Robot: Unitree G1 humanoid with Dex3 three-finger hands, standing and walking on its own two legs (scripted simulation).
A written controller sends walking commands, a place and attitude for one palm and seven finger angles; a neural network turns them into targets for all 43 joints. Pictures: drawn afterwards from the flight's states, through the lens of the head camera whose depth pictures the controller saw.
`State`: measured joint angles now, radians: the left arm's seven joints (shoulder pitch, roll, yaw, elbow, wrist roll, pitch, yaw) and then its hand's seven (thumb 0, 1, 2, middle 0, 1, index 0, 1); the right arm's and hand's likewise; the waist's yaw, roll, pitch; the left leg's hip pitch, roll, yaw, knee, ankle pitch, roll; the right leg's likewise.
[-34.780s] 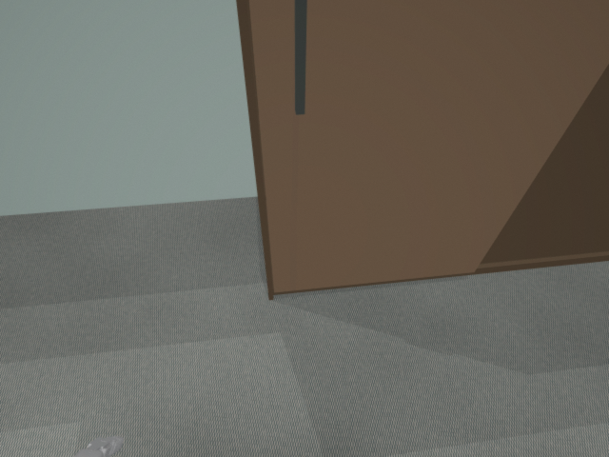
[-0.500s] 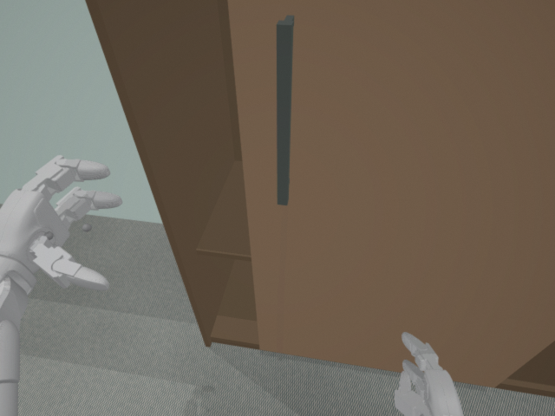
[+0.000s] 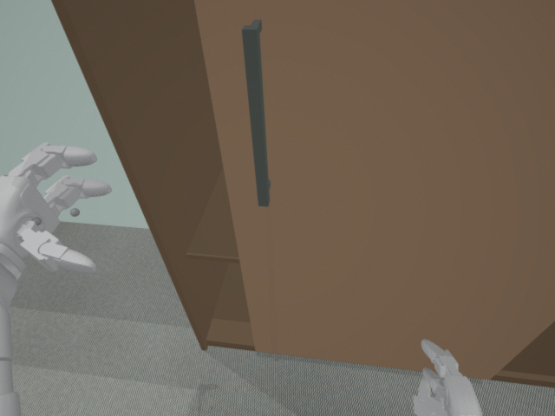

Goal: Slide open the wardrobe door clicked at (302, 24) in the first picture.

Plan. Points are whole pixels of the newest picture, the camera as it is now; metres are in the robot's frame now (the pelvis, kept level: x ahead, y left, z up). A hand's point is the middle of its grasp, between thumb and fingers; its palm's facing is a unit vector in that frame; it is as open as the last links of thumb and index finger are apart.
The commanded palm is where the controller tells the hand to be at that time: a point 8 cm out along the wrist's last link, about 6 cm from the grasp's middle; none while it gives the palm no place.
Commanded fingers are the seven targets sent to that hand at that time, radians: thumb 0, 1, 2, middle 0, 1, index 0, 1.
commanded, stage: raise the hand with hooked fingers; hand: left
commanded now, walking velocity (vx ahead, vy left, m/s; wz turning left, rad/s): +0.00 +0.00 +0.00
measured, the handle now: (260, 126) +0.48 +0.09 +0.21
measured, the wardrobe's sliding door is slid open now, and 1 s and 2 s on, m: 0.19 0.19 0.19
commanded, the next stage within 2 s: move the hooked fingers beside the handle in 0.14 s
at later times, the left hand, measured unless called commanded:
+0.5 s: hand (99, 201) +0.30 +0.26 +0.20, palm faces +0.02 -1.00 -0.06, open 14.0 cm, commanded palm +0.27 +0.30 +0.21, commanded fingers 0.00 -0.50 0.30 -0.30 -1.20 -0.30 -1.20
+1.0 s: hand (151, 181) +0.34 +0.21 +0.20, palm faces -0.01 -1.00 -0.03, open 14.0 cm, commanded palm +0.32 +0.26 +0.20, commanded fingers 0.00 -0.50 0.30 -0.30 -1.20 -0.30 -1.20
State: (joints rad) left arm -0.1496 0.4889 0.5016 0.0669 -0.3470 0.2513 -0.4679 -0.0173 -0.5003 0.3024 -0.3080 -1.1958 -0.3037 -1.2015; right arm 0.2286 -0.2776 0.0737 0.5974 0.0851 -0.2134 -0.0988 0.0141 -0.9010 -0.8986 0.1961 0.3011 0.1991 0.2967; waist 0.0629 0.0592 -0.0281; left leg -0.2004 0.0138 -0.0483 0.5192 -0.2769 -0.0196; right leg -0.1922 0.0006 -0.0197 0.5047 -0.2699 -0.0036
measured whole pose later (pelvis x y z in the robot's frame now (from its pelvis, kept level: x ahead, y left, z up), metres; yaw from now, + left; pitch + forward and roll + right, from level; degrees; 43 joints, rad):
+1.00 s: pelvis +0.01 +0.01 +0.00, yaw +0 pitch -1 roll +0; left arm -0.33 0.34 0.29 0.07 -0.26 0.33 -0.27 -0.02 -0.50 0.30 -0.31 -1.20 -0.30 -1.20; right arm 0.20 -0.23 0.09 0.61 0.08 -0.15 -0.10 0.01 -0.90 -0.90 0.20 0.30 0.20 0.30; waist 0.05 0.04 -0.03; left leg -0.21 -0.01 -0.03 0.51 -0.29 0.00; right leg -0.21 -0.02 0.00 0.51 -0.28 0.02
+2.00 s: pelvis +0.01 +0.01 +0.00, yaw -2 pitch +0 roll +0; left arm -0.63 0.23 0.20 0.46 -0.17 0.21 -0.08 -0.02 -0.50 0.30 -0.31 -1.20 -0.30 -1.20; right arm 0.26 -0.24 0.04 0.66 0.06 -0.06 -0.08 0.01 -0.90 -0.90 0.20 0.30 0.20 0.30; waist -0.01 0.04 -0.05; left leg -0.21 0.01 -0.01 0.46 -0.26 -0.01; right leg -0.23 0.00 0.02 0.47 -0.25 0.00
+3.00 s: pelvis +0.01 +0.01 +0.00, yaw -2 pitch +0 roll +0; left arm -0.64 0.17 0.14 0.45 -0.16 0.21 -0.02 -0.02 -0.50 0.30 -0.30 -1.20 -0.30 -1.20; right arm 0.25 -0.23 0.04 0.66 0.05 -0.04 -0.08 0.01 -0.90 -0.90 0.20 0.30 0.20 0.30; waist 0.00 0.03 -0.04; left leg -0.20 0.01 -0.01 0.45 -0.25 -0.01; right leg -0.21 0.00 0.01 0.46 -0.24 0.00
